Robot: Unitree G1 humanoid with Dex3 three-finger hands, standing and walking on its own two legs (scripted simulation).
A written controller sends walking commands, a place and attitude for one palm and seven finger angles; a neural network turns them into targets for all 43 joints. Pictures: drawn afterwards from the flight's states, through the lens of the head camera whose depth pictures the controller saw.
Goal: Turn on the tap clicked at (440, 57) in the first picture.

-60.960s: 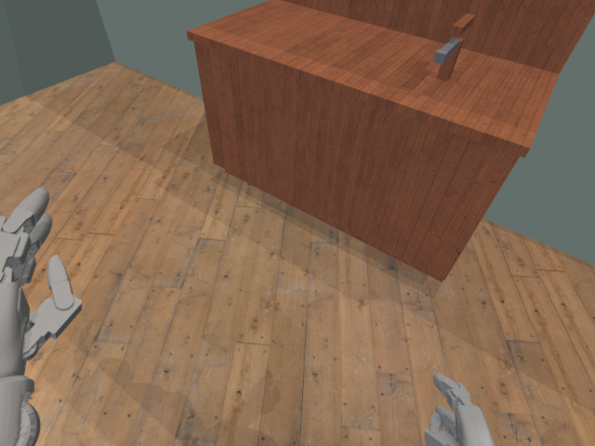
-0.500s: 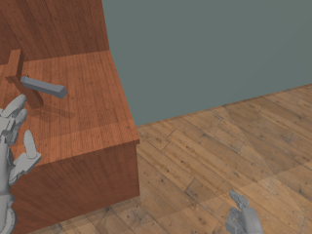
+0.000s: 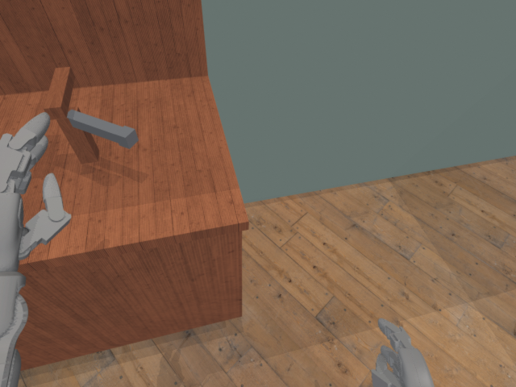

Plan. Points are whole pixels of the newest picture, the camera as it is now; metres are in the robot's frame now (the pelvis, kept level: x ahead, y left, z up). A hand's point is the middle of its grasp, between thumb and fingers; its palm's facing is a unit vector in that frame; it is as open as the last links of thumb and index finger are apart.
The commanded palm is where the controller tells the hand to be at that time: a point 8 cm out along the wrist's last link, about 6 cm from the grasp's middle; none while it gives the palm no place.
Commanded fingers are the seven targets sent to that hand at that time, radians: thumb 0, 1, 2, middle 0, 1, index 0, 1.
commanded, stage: turn the palm inward beside the body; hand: left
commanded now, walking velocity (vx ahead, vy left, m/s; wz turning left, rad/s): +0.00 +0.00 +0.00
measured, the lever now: (127, 137) +0.50 +0.31 +0.07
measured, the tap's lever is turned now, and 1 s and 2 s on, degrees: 53 53 53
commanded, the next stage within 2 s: none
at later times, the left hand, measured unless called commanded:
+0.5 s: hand (84, 264) +0.21 +0.23 +0.14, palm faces +0.53 -0.80 -0.27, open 7.4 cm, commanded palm +0.17 +0.26 +0.16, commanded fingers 0.00 0.90 0.90 -0.20 -0.30 -0.20 -0.30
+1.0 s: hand (110, 273) +0.21 +0.21 +0.12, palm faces +0.49 -0.85 -0.21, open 7.4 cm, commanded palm +0.16 +0.24 +0.14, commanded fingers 0.00 0.90 0.90 -0.20 -0.30 -0.20 -0.30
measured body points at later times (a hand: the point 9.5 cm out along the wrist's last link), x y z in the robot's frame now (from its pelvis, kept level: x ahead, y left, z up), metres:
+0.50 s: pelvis +0.01 -0.06 -0.01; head +0.00 -0.07 +0.44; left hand +0.18 +0.27 +0.16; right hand +0.22 -0.27 -0.09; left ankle +0.05 +0.08 -0.74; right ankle -0.02 -0.13 -0.74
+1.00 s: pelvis +0.03 -0.05 -0.02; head +0.03 -0.07 +0.43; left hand +0.18 +0.25 +0.14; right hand +0.24 -0.27 -0.10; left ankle +0.05 +0.08 -0.74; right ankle -0.02 -0.13 -0.74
